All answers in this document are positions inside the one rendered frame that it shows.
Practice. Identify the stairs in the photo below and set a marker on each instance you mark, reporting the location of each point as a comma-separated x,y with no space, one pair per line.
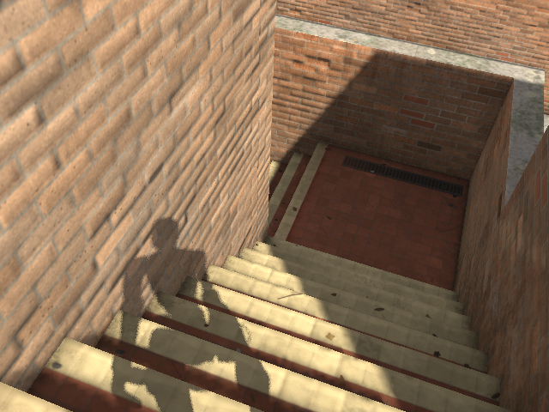
281,328
283,182

